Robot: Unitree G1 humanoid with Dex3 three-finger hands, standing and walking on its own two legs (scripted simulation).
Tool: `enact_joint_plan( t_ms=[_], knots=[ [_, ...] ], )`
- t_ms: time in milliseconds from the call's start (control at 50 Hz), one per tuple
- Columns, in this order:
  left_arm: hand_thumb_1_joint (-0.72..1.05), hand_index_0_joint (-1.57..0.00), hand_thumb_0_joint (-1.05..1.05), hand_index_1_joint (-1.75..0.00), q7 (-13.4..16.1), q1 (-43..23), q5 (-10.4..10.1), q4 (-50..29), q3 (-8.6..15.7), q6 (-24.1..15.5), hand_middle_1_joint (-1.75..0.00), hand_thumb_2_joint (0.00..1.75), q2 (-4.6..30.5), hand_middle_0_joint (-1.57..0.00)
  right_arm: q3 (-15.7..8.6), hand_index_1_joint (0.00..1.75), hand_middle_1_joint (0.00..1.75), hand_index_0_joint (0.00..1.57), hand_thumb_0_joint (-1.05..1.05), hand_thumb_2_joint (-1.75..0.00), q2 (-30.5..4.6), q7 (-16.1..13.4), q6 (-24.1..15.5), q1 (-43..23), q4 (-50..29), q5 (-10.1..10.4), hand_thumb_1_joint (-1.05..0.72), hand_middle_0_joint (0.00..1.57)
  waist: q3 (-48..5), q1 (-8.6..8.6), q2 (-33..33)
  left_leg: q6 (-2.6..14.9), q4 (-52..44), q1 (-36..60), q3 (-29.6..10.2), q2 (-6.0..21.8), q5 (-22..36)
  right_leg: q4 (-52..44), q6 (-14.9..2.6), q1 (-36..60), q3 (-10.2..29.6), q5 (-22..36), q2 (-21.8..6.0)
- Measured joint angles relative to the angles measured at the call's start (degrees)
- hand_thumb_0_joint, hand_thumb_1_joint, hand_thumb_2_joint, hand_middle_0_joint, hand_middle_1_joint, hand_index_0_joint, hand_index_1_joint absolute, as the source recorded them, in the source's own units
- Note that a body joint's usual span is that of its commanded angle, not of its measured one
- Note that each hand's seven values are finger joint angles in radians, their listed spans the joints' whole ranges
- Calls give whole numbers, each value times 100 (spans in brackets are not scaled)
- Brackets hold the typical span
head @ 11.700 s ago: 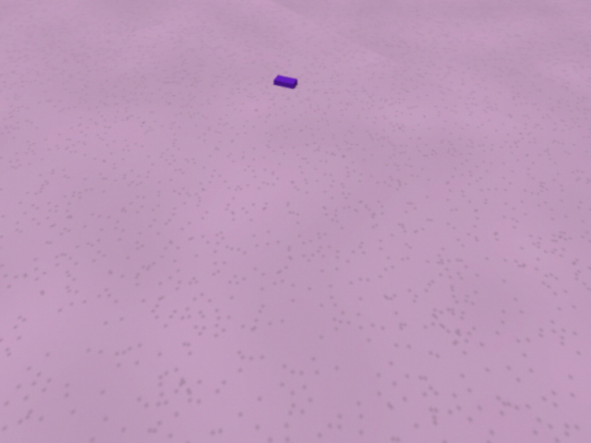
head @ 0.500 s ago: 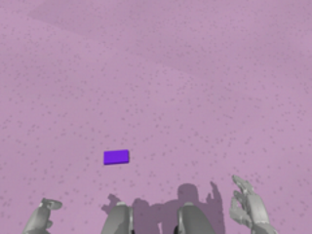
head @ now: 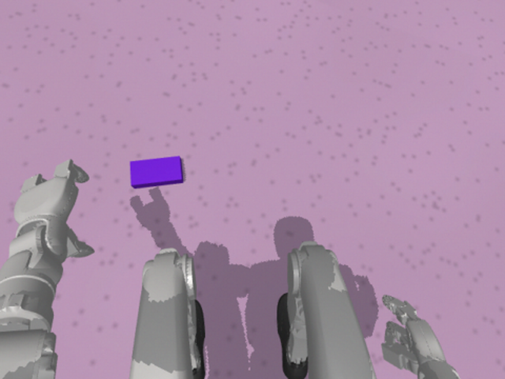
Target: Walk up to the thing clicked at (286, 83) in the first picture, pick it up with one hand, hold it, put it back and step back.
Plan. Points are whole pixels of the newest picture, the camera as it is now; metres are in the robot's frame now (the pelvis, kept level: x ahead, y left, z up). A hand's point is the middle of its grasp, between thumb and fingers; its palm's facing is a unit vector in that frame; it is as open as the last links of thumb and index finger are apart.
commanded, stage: rise first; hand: left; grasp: from above
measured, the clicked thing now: (157, 172) +0.57 +0.23 -0.45
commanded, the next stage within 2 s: none
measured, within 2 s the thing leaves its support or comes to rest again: neither
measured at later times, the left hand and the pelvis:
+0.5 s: hand (100, 185) +0.46 +0.30 -0.24, palm faces -0.43 -0.02 -0.90, open 14.1 cm; pelvis -0.02 +0.01 -0.10, yaw -4 degrees
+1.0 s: hand (114, 175) +0.50 +0.29 -0.29, palm faces -0.45 -0.03 -0.89, open 13.9 cm; pelvis -0.01 +0.01 -0.13, yaw -6 degrees
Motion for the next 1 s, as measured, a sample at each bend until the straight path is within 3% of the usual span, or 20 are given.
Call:
enact_joint_plan(
  t_ms=[260,360,440,540,680,1000],
  knots=[
    [-54,-9,-1,-103,367,-1397,1443,1319,130,-644,-103,103,853,-9,174,30,30,20,1,-91,41,201,444,320,207,-261,-90,20,329,-512,-105,64,1213,-1228,-230,6,28,1031,59,-1089,-115,95,55],
    [-54,-8,-1,-102,568,-1771,1919,1678,135,-714,-101,104,1122,-9,223,30,30,20,0,-91,43,268,593,360,246,-373,-90,20,413,-698,-142,117,1546,-1565,-273,-11,35,1303,107,-1362,-126,107,58],
    [-54,-8,-1,-101,686,-2030,2171,1881,87,-738,-100,103,1259,-9,275,30,30,20,0,-91,62,319,660,371,269,-454,-90,20,466,-798,-155,158,1752,-1784,-287,-29,30,1478,143,-1537,-122,93,53],
    [-53,-8,0,-101,769,-2304,2341,2149,82,-740,-100,102,1373,-8,374,30,30,20,0,-91,115,381,694,344,267,-544,-90,20,538,-904,-178,182,1938,-1975,-305,-39,6,1641,170,-1699,-121,66,56],
    [-52,-9,0,-101,875,-2600,2408,2504,149,-662,-102,100,1546,-8,570,30,30,20,0,-91,146,441,673,283,196,-654,-90,20,661,-1024,-193,174,2131,-2156,-368,-30,-62,1801,185,-1867,-158,21,83],
    [-50,-11,0,-104,853,-2773,2343,2522,262,-629,-106,96,1876,-8,798,30,30,20,0,-91,6,546,706,290,19,-758,-91,20,929,-1165,-255,132,2460,-2350,-534,-6,-227,2039,185,-2034,-273,-76,145]
  ],
)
